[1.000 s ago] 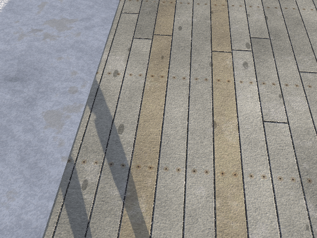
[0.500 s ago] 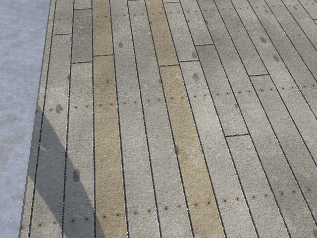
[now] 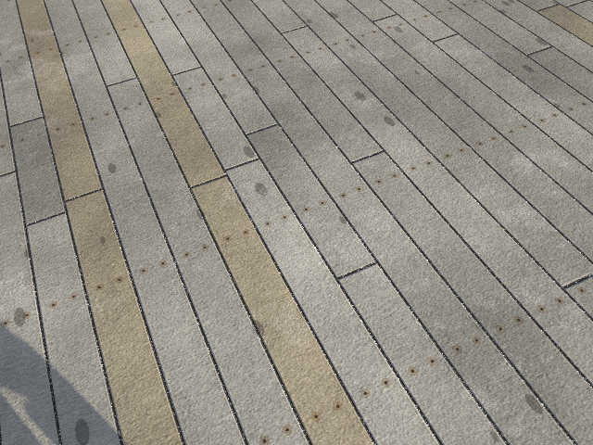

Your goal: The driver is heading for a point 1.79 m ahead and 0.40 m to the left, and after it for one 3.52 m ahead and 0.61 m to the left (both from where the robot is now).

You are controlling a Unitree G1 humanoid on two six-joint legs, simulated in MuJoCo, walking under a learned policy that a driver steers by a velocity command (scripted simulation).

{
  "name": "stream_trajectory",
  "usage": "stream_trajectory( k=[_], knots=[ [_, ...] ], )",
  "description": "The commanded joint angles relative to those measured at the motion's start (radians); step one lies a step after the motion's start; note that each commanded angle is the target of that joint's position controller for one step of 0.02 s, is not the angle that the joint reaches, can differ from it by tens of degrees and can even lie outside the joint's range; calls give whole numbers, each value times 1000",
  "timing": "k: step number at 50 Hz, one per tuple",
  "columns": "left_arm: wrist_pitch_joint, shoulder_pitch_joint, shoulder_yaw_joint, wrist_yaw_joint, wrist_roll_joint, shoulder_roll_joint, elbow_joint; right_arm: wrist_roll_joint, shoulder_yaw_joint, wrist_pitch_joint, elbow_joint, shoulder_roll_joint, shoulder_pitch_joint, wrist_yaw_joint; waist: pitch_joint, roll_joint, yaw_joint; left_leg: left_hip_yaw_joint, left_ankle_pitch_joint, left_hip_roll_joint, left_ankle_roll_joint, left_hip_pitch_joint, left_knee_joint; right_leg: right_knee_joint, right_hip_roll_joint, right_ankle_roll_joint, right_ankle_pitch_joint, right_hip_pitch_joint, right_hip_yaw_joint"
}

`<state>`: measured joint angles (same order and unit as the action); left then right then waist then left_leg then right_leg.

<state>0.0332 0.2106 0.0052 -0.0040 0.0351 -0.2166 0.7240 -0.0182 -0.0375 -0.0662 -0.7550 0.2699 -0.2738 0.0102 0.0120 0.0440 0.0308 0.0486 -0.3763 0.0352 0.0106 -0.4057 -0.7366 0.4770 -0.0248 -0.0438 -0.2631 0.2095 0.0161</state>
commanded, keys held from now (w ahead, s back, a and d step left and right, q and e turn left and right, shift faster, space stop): no key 1.00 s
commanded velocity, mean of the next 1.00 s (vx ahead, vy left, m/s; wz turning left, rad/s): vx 0.00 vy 0.00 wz -0.04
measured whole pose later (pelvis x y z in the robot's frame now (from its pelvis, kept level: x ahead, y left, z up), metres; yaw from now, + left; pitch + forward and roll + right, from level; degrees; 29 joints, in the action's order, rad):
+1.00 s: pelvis +0.00 +0.03 +0.01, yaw +0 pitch -2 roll +0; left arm 0.00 0.28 -0.01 0.04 0.01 -0.16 1.14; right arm -0.01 -0.02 0.00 -1.06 0.17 -0.31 -0.03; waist 0.02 -0.01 0.01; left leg 0.03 -0.20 -0.03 -0.04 -0.14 -0.36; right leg 0.36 -0.01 0.00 -0.21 0.13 0.03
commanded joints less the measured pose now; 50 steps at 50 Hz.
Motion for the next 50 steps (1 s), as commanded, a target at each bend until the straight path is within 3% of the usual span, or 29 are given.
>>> stream_trajectory(
  k=[1,3,5,7,8,9,10,12,14,19,33,50],
  knots=[
    [-38,-88,24,19,-12,-119,-62,-9,-23,15,31,74,-23,0,1,-201,9,-30,18,-13,3,18,-57,-207,188,-116,333,1,154],
    [-48,-46,19,22,-20,-109,-39,-5,-12,19,27,38,-8,-6,-36,-171,-12,-29,-6,-18,5,53,33,-157,196,-119,441,-73,145],
    [-48,-26,19,26,-20,-113,-17,2,-5,19,28,23,13,-17,-40,-185,-32,-23,-23,-27,1,85,147,-124,206,-126,452,-106,167],
    [-43,-33,21,32,-24,-121,1,5,0,24,11,15,-11,-28,-41,-166,-13,-17,128,-30,-9,187,348,-92,194,-103,420,-86,175],
    [-45,-22,20,33,-28,-117,9,2,0,33,1,28,-21,-33,-52,-141,-12,-50,252,-1,-14,279,415,-95,184,-69,354,-41,184],
    [-51,0,14,30,-28,-100,15,-6,-4,45,-4,61,-38,-37,-78,-99,-20,-119,363,74,-22,379,409,-99,166,-36,262,18,182],
    [-50,50,15,22,-34,-86,29,5,-17,51,-15,118,-6,-31,-42,-4,-69,-137,415,88,-43,315,344,-151,93,-14,126,23,135],
    [-41,3,21,22,-22,-106,64,4,-7,58,-26,62,1,-14,9,11,-22,-124,331,73,-42,238,365,-151,81,-5,77,-20,116],
    [-38,-5,26,20,-22,-113,86,2,-6,59,-41,54,-2,-22,18,22,-17,-121,305,62,-36,231,384,-141,86,-8,129,-31,116],
    [-44,14,23,26,-26,-92,158,4,-8,63,-84,50,-14,-31,15,-23,-16,-124,285,66,-46,259,398,-167,88,0,126,-30,114],
    [-41,74,16,37,-27,-75,325,3,-1,65,-208,30,-51,-41,49,-46,-25,-133,218,60,-64,245,441,-187,95,13,110,-38,106],
    [-43,122,-5,50,-24,-24,413,5,7,76,-299,-12,-97,-45,65,-43,-24,-134,227,49,-64,237,454,-170,100,29,133,-43,87]
  ],
)
Next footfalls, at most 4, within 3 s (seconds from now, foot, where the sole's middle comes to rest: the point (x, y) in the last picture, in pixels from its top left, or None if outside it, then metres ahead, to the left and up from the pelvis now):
0.18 left None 0.04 0.12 -0.78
1.36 right None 0.11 -0.09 -0.78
1.82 left None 0.44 0.08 -0.78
2.36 right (351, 344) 0.77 -0.08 -0.78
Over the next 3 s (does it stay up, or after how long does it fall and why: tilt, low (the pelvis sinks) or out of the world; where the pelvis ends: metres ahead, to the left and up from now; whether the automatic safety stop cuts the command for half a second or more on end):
stays up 0.95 0.05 -0.02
